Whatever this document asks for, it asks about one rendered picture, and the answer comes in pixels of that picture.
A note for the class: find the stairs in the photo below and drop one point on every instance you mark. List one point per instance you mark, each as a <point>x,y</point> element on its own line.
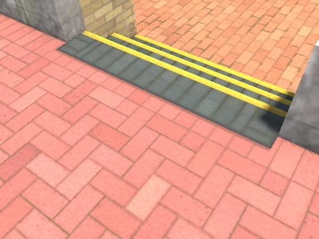
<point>213,72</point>

